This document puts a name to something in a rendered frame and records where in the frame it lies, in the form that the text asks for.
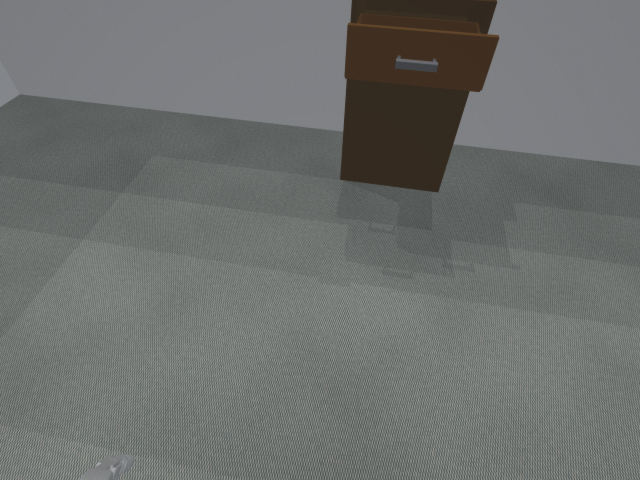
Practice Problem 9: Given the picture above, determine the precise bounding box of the handle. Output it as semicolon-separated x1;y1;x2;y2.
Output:
395;55;438;72

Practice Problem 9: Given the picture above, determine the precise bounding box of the drawer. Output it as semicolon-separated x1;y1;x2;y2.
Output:
344;13;499;92

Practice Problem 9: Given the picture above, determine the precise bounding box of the left robot hand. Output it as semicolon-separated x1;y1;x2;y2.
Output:
80;454;135;480

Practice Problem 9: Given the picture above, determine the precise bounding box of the cabinet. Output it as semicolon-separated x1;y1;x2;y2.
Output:
340;0;497;192

